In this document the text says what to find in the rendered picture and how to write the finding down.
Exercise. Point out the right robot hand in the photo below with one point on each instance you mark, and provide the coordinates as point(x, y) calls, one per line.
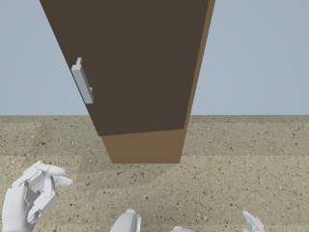
point(254, 223)

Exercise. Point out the handle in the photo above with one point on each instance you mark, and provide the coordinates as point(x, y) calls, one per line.
point(82, 82)

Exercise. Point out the robot left shin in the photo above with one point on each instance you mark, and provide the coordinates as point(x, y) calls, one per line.
point(130, 211)

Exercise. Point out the left robot thigh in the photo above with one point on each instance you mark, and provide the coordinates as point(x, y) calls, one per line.
point(127, 222)

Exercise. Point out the left robot hand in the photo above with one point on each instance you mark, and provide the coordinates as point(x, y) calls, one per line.
point(17, 212)

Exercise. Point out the cupboard door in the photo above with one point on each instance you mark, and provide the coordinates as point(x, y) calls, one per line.
point(139, 57)

